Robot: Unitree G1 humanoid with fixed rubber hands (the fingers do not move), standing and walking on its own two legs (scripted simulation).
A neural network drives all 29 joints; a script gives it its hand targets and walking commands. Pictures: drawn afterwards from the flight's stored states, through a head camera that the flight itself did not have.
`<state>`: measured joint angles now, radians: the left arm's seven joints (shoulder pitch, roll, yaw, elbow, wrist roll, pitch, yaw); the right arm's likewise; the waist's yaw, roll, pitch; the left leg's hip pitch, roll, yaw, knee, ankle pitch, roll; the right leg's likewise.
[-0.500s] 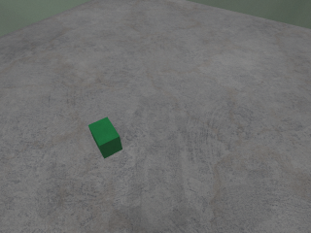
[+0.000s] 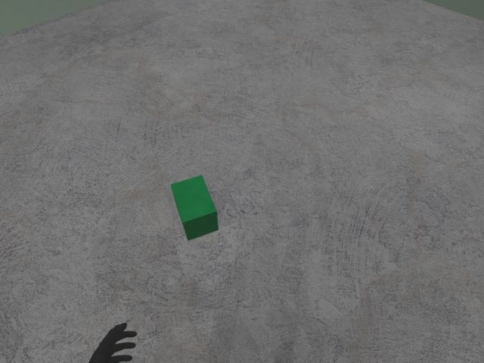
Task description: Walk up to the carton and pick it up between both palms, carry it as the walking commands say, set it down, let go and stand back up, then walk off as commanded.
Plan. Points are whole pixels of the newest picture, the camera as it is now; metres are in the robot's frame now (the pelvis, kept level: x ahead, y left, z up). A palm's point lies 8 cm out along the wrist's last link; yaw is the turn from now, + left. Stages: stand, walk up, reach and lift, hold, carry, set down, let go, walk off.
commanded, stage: walk up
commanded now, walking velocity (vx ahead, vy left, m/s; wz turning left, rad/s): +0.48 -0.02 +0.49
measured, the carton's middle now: (194, 207) +0.80 +0.18 -0.69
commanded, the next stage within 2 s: none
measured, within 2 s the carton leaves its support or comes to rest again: neither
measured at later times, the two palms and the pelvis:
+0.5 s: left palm out of the picture +0.10 +0.28 -0.17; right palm (319, 265) +0.33 -0.18 -0.16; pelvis +0.20 +0.05 -0.03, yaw +13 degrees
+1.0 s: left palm (105, 268) +0.32 +0.27 -0.12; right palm (329, 233) +0.41 -0.22 -0.15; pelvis +0.32 +0.01 +0.00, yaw +17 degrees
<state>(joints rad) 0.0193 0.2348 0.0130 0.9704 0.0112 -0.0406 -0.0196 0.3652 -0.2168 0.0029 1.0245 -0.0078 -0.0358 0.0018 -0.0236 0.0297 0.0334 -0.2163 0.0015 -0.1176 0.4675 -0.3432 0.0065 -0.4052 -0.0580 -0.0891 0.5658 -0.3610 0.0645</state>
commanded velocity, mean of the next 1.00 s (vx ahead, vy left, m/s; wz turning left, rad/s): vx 0.29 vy -0.05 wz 0.30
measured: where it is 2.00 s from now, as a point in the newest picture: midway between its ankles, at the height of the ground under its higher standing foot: (222, 328)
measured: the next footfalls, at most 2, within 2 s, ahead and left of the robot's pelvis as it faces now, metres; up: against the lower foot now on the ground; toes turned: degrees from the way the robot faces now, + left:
right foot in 0.02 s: +0.07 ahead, -0.15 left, +0.00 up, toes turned -5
left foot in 0.44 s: +0.31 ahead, +0.17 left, +0.00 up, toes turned +18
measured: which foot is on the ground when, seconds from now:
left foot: down 0.00-0.02, up 0.04-0.42, down 0.44-0.94, up 0.96-1.00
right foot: up 0.00-0.00, down 0.02-0.44, up 0.46-0.94, down 0.96-1.00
